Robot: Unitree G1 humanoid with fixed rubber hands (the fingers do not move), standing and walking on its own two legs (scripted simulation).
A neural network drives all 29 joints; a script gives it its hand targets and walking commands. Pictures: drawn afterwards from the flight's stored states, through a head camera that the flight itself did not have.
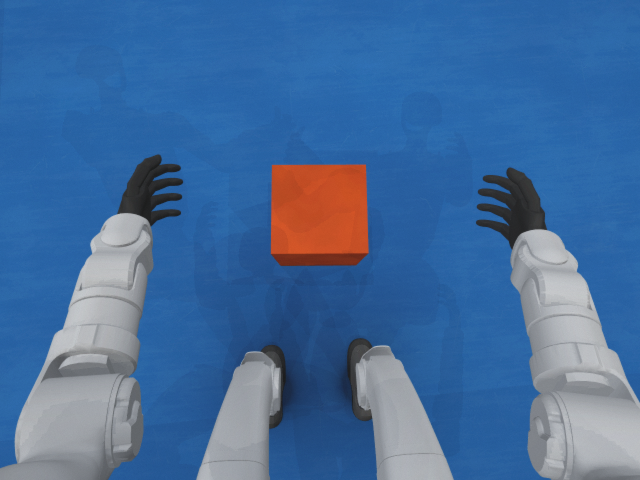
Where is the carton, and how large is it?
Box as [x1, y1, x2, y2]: [271, 165, 368, 265]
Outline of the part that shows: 272,165 271,254 280,265 356,264 368,252 365,165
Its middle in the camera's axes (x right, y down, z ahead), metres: +0.00 -0.05 +0.96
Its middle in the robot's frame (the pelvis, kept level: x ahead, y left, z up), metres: +0.51 -0.01 -0.57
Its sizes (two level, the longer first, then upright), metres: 0.210 0.200 0.250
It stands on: the floor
